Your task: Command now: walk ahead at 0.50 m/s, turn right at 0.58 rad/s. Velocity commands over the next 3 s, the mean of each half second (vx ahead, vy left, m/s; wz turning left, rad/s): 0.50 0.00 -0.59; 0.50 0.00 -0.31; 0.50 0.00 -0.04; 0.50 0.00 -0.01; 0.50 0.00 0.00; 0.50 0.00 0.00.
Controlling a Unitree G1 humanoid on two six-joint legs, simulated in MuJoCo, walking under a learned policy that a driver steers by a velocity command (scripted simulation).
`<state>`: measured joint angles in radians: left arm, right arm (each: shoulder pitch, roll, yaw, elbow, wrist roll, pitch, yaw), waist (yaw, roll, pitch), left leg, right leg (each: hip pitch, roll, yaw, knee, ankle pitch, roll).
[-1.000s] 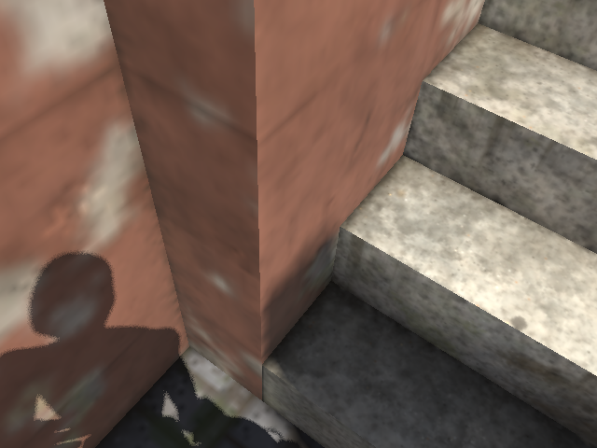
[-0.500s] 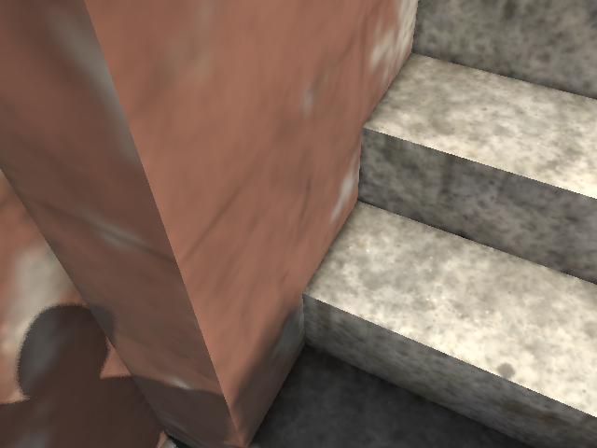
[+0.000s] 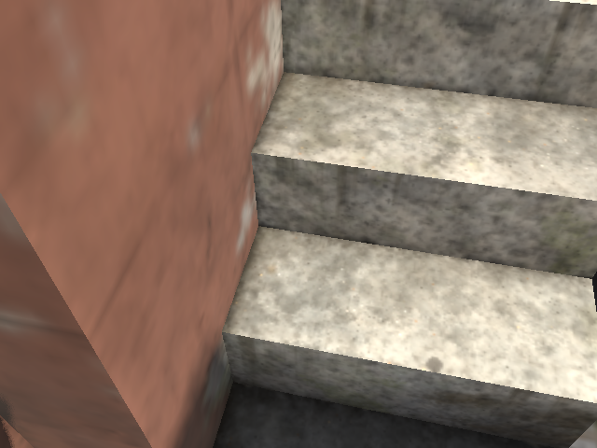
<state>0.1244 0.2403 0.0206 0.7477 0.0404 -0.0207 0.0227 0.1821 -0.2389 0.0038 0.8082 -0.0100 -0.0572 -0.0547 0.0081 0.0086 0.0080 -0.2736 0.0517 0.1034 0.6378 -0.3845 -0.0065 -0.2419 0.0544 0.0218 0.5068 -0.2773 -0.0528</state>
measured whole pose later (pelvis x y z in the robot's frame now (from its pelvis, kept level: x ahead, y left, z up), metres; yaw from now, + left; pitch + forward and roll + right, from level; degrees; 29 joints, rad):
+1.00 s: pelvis +0.05 -0.06 +0.01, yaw -26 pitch +1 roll +0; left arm 0.11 0.12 0.02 0.70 0.03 -0.01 -0.01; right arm 0.34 -0.07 0.00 0.70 0.02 -0.05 -0.02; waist 0.01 -0.02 -0.02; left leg -0.19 0.00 0.04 0.37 -0.20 0.01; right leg -0.13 0.07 0.00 0.34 -0.24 -0.07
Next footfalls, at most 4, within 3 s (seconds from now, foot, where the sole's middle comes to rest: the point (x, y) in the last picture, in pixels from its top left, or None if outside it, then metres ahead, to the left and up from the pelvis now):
0.20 left None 0.06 0.13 -0.77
0.60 right None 0.02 -0.13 -0.77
0.88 left None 0.13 0.04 -0.77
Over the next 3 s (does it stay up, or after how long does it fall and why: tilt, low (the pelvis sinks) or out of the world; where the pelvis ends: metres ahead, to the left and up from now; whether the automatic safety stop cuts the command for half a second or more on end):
stays up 0.10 -0.02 0.01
